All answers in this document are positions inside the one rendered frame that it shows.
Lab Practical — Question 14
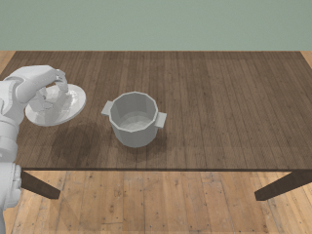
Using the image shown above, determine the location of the lid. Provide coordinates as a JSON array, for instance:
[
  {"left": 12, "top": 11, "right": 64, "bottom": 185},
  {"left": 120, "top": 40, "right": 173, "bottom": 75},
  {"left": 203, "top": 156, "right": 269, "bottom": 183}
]
[{"left": 25, "top": 84, "right": 87, "bottom": 127}]

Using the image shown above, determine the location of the table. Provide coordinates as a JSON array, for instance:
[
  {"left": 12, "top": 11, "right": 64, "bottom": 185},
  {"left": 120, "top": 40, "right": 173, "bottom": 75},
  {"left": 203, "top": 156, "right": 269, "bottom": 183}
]
[{"left": 0, "top": 51, "right": 312, "bottom": 201}]

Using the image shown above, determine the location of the left robot hand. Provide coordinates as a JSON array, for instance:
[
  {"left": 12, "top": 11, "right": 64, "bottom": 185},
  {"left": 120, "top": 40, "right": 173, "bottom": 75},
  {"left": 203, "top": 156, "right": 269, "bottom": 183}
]
[{"left": 11, "top": 65, "right": 69, "bottom": 112}]

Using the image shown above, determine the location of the robot left upper arm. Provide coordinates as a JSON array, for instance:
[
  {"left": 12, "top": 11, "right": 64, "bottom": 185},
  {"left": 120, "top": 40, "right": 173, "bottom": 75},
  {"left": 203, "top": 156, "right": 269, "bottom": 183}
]
[{"left": 0, "top": 162, "right": 21, "bottom": 234}]

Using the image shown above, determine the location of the pot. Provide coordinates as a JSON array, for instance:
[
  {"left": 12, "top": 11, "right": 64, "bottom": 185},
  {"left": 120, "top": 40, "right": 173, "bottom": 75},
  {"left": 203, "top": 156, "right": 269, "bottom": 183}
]
[{"left": 100, "top": 91, "right": 167, "bottom": 148}]

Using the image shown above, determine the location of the robot left forearm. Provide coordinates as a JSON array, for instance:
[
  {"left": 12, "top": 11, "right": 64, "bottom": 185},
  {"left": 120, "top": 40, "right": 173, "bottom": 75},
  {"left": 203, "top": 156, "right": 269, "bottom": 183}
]
[{"left": 0, "top": 74, "right": 37, "bottom": 163}]

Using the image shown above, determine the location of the knob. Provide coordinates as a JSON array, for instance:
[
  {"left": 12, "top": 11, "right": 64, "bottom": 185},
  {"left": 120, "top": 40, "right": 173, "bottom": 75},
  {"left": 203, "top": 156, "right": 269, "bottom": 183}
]
[{"left": 44, "top": 89, "right": 66, "bottom": 107}]

